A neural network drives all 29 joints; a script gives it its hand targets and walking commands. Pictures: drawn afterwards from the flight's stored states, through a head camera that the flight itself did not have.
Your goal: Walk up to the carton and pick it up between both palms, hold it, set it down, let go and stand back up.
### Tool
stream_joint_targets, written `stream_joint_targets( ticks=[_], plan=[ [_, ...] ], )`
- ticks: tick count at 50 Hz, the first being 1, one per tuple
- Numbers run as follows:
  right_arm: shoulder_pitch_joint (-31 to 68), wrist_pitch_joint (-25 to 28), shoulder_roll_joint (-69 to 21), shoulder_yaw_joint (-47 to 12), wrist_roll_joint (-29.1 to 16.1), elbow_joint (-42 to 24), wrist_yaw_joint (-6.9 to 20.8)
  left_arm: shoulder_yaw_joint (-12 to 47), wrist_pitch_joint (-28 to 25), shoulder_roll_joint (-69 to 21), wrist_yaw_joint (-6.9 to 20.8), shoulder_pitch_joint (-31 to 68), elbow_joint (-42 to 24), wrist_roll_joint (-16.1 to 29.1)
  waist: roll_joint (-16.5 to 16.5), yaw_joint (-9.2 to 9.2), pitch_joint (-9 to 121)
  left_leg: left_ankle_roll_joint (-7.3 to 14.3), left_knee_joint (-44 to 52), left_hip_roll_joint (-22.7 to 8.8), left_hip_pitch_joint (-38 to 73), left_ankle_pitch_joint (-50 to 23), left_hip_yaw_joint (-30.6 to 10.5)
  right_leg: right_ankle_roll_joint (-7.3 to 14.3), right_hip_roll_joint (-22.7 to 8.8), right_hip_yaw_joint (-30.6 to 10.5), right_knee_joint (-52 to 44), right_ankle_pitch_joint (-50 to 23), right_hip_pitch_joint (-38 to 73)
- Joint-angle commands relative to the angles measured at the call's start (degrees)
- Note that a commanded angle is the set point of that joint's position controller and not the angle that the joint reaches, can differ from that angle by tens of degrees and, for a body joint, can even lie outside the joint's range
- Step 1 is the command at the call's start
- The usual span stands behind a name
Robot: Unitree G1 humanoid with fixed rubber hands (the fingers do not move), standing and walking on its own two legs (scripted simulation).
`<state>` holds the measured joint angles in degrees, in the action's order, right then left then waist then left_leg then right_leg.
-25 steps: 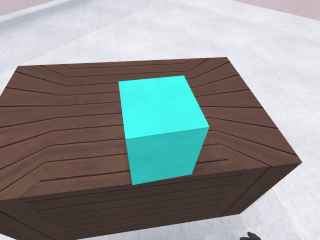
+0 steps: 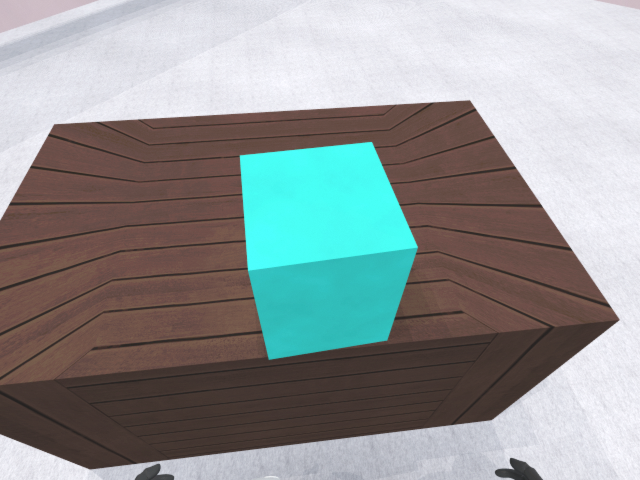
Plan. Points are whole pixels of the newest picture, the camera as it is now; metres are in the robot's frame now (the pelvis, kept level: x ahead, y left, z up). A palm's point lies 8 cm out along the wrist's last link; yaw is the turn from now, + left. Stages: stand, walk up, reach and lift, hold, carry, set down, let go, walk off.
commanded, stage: walk up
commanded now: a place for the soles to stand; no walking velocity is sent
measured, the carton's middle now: (318, 254) +0.44 +0.01 -0.01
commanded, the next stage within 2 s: none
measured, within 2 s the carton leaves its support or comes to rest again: neither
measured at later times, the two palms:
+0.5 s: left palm out of the picture +0.00 +0.25 -0.11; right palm out of the picture +0.04 -0.27 -0.12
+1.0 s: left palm out of the picture -0.02 +0.25 -0.11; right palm out of the picture +0.06 -0.25 -0.10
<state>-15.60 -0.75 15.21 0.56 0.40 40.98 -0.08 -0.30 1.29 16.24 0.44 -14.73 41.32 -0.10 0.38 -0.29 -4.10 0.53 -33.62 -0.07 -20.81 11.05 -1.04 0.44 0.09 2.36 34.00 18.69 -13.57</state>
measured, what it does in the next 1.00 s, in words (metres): steps on the spot: left foot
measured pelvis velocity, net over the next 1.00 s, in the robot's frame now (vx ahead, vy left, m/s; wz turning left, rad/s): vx -0.04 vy -0.02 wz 0.10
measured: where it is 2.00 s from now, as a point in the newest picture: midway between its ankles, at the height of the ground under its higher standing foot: outside the picture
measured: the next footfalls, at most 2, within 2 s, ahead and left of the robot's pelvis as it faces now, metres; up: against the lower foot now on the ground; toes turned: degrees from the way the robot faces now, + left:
left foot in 0.50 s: -0.04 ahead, +0.11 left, +0.00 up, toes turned +5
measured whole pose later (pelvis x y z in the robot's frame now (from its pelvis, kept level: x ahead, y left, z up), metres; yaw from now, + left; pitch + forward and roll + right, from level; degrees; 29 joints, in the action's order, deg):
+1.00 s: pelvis -0.04 -0.02 +0.01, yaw +6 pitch -1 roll +0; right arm -18.7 0.3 13.4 0.2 0.6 41.9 0.0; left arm 0.1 0.1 15.5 0.2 -19.6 45.2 -0.4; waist 0.3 1.0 -1.6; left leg -0.2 -30.0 1.0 -9.9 18.7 -3.7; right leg 1.5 -0.9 5.1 29.9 13.5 -15.1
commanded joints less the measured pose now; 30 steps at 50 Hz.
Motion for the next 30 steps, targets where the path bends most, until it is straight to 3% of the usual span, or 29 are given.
stream_joint_targets(
  ticks=[1, 4, 6, 8, 9, 10, 11, 12, 14, 15, 16, 18, 20, 22, 23, 24, 25, 26, 27, 28, 29, 30],
  plan=[
    [-0.46, 0.71, 11.54, 3.88, -0.1, -6.38, -0.58, -3.3, 0.35, 9.76, -0.5, -2.11, -4.47, 0.04, -4.52, 0.73, 8.39, 5.26, 4.91, -7.3, 2.63, -10.54, -10.14, 3.39, -4.21, -3.84, -0.18, -6.6, 0.76],
    [1.24, -0.03, 13.0, 4.51, 0.13, -7.31, -0.85, -3.19, 0.98, 7.8, -0.46, -2.18, -4.86, -0.1, -8.23, 0.89, 5.1, 9.12, 12.72, -11.83, -3.14, 0.93, -17.65, 1.54, 0.24, -2.82, 6.94, 4.08, -0.02],
    [3.03, -0.4, 12.94, 4.76, 0.28, -7.67, -0.89, -3.26, 0.62, 7.28, -0.28, -4.99, -4.41, -0.42, -11.51, 1.98, 5.77, 8.47, 13.03, -11.63, -4.79, 4.23, -17.74, 1.71, -0.56, -3.99, 5.38, 4.62, 1.26],
    [3.52, -0.8, 11.93, 4.5, 0.43, -8.43, -0.7, -4.16, -0.04, 9.38, -0.24, -4.59, -4.49, -0.38, -8.32, 1.93, 5.1, 5.25, 11.0, -8.18, -6.11, 11.69, -13.73, 3.21, -3.14, -7.44, -0.94, 5.98, 0.02],
    [3.38, -0.97, 10.69, 4.34, 0.39, -8.56, -0.52, -4.52, -0.29, 10.91, -0.14, -3.86, -4.47, -0.37, -3.5, 1.96, 4.37, 2.89, 7.13, -4.42, -5.55, 16.79, -9.91, 4.89, -6.13, -10.86, -7.57, 9.77, -2.79],
    [3.77, -1.03, 9.38, 4.34, -0.01, -8.73, -0.43, -5.22, -0.46, 12.72, -0.2, -2.52, -4.61, -0.11, 1.9, 2.11, 3.09, 0.14, -3.31, 1.82, -4.73, 17.32, -3.93, 7.74, -11.28, -17.71, -16.04, 14.63, -6.68],
    [2.16, -1.07, 8.0, 4.52, 0.49, -7.89, -0.52, -5.28, -0.68, 13.94, -0.57, 1.38, -5.11, -0.41, 7.5, 0.86, 1.13, -0.86, -16.44, 5.35, -2.46, 15.72, -0.36, 10.4, -17.82, -23.83, -20.86, 15.61, -11.92],
    [-0.31, -1.24, 7.97, 4.81, 1.24, -7.25, -0.69, -5.57, -0.8, 14.14, -0.97, 4.22, -5.75, -1.19, 10.66, -0.01, 0.32, -0.73, -24.45, 4.14, -2.41, 19.25, -3.21, 13.05, -20.38, -24.17, -21.58, 13.34, -14.52],
    [-1.57, -1.23, 9.38, 5.51, 1.17, -5.97, -1.04, -4.87, -0.97, 11.31, -1.42, 4.4, -5.66, -1.74, 6.84, -0.3, -0.9, -0.92, -31.17, 3.6, -5.7, 19.17, -5.88, 13.23, -18.63, -19.36, -18.31, -2.31, -11.2],
    [-2.55, -1.1, 9.13, 5.42, 0.94, -5.09, -1.1, -4.33, -1.12, 9.84, -1.62, 4.33, -5.47, -1.98, 3.24, -0.69, 0.73, -1.4, -31.55, 3.4, -7.33, 17.89, -6.93, 11.75, -16.87, -16.56, -15.85, -7.26, -6.82],
    [-3.41, -0.94, 8.49, 5.23, 0.76, -4.83, -1.21, -4.08, -1.19, 9.35, -1.6, 3.63, -5.48, -1.97, 3.21, -0.32, 2.49, -1.69, -30.61, 3.4, -8.02, 17.04, -6.67, 11.35, -16.05, -14.72, -14.09, -10.85, -3.52],
    [-2.7, -0.67, 6.46, 4.19, 0.66, -5.23, -1.0, -3.33, -1.18, 8.71, -1.41, 2.68, -4.93, -1.51, 4.81, 0.57, 3.87, -2.41, -19.55, 1.45, -7.23, 17.77, -5.82, 10.11, -14.32, -13.31, -12.91, -5.45, 1.12],
    [-1.24, -0.21, 5.13, 3.56, 0.69, -6.09, -0.28, -3.3, -0.96, 8.48, -1.33, 0.58, -4.48, -1.43, 6.52, 2.21, 5.16, -3.09, -6.95, 0.61, -1.85, 18.85, -2.67, 9.09, -12.79, -12.66, -13.21, 6.84, 1.43],
    [-5.21, 0.51, 4.94, 4.0, 0.86, -5.5, -0.33, -3.89, 0.03, 9.67, -1.02, -0.49, -3.82, -1.24, 10.83, 0.76, 5.55, -2.61, 7.38, 1.47, 6.91, 11.48, 0.64, 8.06, -12.54, -12.22, -10.15, 11.11, -0.59],
    [-5.35, 0.86, 6.26, 4.56, 1.13, -5.28, -0.54, -3.43, 0.14, 8.87, -0.7, -1.95, -3.58, -0.78, 8.45, 0.66, 4.66, -1.09, 11.84, 1.3, 11.44, 5.63, -1.51, 5.95, -12.29, -11.85, -8.74, 9.19, -4.98],
    [-5.41, 1.34, 7.72, 5.08, 1.42, -5.5, -0.73, -2.75, 0.02, 7.7, -0.4, -4.27, -3.12, -0.28, 5.07, 0.52, 4.19, 0.82, 11.72, -1.7, 15.52, 2.98, -6.92, 3.26, -11.24, -9.47, -6.36, 7.28, -9.73],
    [-4.89, 1.75, 10.23, 5.42, 1.69, -5.54, -0.76, -1.51, -0.51, 4.93, -0.12, -5.02, -4.24, 0.56, -1.54, 0.63, 4.12, 4.33, 12.06, -9.35, 14.9, 5.64, -19.88, 0.07, -7.25, -3.92, -1.02, 2.88, -12.9],
    [-4.18, 1.65, 12.83, 5.87, 0.62, -4.76, -0.57, -1.99, -0.3, 5.02, -0.29, -3.96, -4.47, -0.32, -4.86, 1.08, 2.32, 8.62, 14.08, -13.98, 3.44, 17.6, -26.04, -1.34, -3.43, -1.26, -0.02, 5.1, -7.6],
    [-0.88, 1.73, 12.0, 5.55, 0.28, -4.54, -0.27, -2.58, -0.11, 5.62, -0.28, -3.09, -3.87, -0.99, -7.61, 1.78, -1.02, 9.16, 16.58, -12.88, -6.39, 24.15, -23.72, -0.51, -3.79, -3.89, 1.29, 2.72, -0.25],
    [1.35, 1.92, 9.47, 4.6, -0.01, -4.88, -0.02, -2.71, -0.49, 6.12, -0.03, -2.98, -3.5, -1.08, -7.22, 2.87, -1.98, 6.77, 16.78, -9.89, -7.95, 22.1, -19.16, 0.24, -3.62, -4.2, -2.51, 0.3, 3.03],
    [0.68, 2.17, 7.33, 3.46, 0.09, -5.13, -0.03, -2.62, -1.17, 6.95, 0.2, -3.66, -3.14, -0.86, -5.52, 2.83, -0.47, 4.23, 15.99, -7.05, -4.68, 17.3, -14.38, 0.81, -3.9, -3.87, -5.96, -3.4, 3.76],
    [-0.17, 2.43, 6.96, 3.2, 0.17, -5.4, -0.09, -2.64, -1.87, 7.11, 0.28, -3.3, -2.77, -0.78, -5.28, 2.43, 0.7, 2.49, 14.36, -5.65, -3.49, 12.26, -12.49, 1.11, -4.81, -4.23, -6.89, -6.51, 4.95]
  ],
)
